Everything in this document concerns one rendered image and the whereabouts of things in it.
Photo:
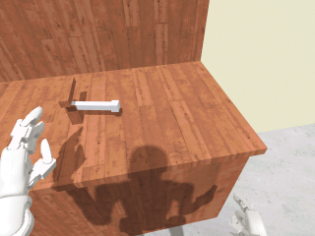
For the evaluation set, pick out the counter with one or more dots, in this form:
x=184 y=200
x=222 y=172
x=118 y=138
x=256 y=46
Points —
x=172 y=153

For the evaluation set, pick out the tap lever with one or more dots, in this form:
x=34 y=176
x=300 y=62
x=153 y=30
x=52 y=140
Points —
x=113 y=105

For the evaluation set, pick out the robot left hand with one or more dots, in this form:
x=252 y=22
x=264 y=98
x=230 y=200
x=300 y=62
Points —
x=15 y=161

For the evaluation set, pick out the robot left forearm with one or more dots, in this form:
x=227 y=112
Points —
x=16 y=218

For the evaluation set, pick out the robot right hand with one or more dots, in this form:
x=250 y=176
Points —
x=251 y=220

